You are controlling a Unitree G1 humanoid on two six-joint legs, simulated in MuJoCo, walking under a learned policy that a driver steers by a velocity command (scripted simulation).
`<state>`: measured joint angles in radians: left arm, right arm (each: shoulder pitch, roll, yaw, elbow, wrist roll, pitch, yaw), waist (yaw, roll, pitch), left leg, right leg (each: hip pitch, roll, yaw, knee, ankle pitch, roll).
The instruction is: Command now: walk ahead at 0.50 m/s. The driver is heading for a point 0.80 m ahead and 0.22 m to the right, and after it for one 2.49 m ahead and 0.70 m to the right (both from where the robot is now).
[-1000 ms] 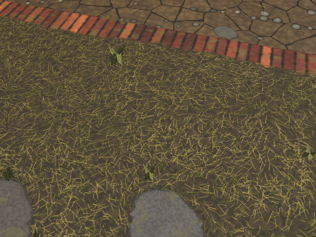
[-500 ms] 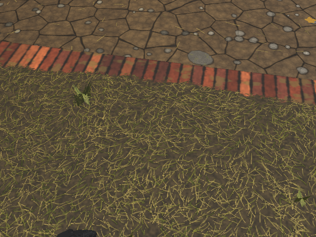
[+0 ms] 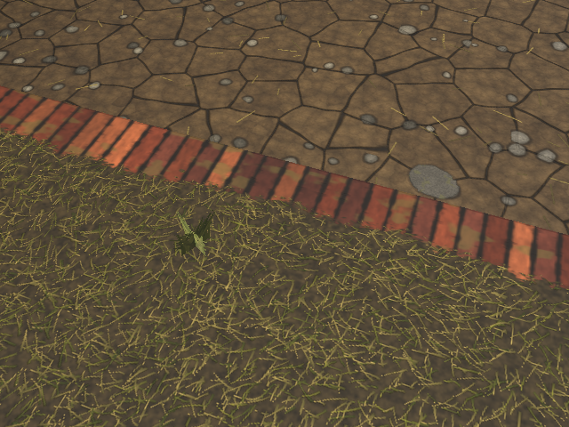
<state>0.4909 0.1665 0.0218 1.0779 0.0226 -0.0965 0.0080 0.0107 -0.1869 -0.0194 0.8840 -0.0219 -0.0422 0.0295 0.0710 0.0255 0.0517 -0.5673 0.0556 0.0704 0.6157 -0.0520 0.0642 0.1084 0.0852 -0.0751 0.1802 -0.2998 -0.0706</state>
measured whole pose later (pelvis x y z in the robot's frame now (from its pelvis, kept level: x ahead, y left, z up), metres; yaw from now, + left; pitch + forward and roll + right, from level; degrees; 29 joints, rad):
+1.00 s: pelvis +0.52 -0.04 +0.01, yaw -16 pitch +1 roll +0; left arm 0.41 0.22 0.07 0.98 0.00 -0.06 0.00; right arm 0.05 -0.23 -0.04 0.82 -0.04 -0.04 0.02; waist 0.07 0.03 0.04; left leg -0.66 0.11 -0.04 0.81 -0.08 -0.04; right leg -0.07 0.15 0.09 0.27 -0.20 -0.13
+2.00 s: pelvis +0.95 -0.28 +0.01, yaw -42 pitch +0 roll +0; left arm 0.32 0.23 0.04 0.86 0.02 -0.07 -0.01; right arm 0.27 -0.26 -0.05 0.84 -0.02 -0.01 0.04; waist 0.00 0.04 0.04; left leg -0.62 0.09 -0.03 1.06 -0.19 0.02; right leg -0.08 0.10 -0.10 0.26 -0.19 -0.12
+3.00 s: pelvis +1.42 -0.58 +0.01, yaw -8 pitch +1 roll -1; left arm 0.26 0.26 0.03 0.77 0.03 -0.08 0.00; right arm 0.26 -0.33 -0.07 0.76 -0.03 0.00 0.04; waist 0.00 0.06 0.03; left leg -0.51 -0.01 -0.03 1.14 -0.31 0.05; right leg -0.23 0.01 -0.10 0.39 -0.19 -0.03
